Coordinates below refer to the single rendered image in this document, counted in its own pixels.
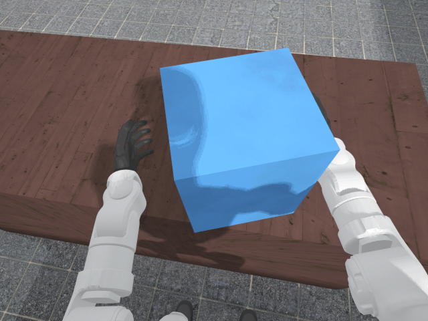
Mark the right robot upper arm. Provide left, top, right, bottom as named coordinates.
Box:
left=345, top=246, right=428, bottom=321

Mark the right robot hand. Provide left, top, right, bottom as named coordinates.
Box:
left=311, top=92, right=332, bottom=132

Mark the right robot forearm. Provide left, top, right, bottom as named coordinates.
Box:
left=318, top=138, right=428, bottom=287

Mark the left robot forearm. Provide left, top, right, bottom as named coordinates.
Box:
left=62, top=170, right=146, bottom=321

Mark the carton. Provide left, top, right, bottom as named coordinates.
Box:
left=160, top=48, right=340, bottom=233

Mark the pedestal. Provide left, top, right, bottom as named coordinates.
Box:
left=0, top=30, right=428, bottom=290

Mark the left robot upper arm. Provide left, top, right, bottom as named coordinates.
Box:
left=65, top=306, right=134, bottom=321

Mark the left robot hand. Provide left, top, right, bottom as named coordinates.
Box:
left=114, top=119, right=154, bottom=173

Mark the robot left foot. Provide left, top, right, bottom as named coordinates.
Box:
left=175, top=300, right=193, bottom=321

